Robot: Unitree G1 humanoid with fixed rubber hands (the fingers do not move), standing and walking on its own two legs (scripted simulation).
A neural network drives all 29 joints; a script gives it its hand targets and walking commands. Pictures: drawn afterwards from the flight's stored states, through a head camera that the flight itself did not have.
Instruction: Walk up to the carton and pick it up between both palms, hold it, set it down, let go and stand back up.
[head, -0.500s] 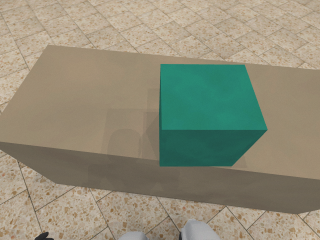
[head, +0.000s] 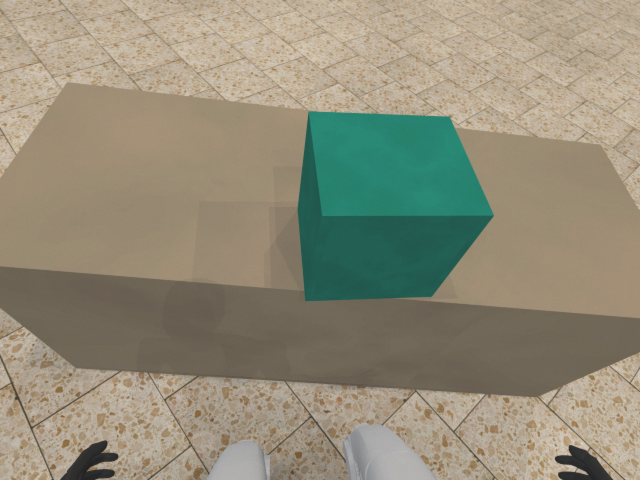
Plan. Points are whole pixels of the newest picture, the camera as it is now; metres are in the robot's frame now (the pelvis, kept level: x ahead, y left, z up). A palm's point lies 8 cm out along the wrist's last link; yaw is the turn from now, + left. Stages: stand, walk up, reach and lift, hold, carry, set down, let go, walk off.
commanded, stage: walk up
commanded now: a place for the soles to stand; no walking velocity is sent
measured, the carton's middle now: (375, 211) +0.52 -0.10 -0.05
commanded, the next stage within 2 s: none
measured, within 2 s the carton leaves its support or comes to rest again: neither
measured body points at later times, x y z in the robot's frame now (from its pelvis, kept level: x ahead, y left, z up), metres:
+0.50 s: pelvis -0.04 -0.10 +0.02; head +0.00 -0.14 +0.47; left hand +0.02 +0.23 -0.06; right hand +0.03 -0.43 -0.10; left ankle -0.01 +0.07 -0.65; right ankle -0.01 -0.17 -0.71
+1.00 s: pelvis +0.01 -0.02 +0.01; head +0.02 -0.02 +0.46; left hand +0.09 +0.30 -0.10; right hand +0.07 -0.37 -0.08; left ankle +0.07 +0.08 -0.72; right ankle -0.01 -0.16 -0.72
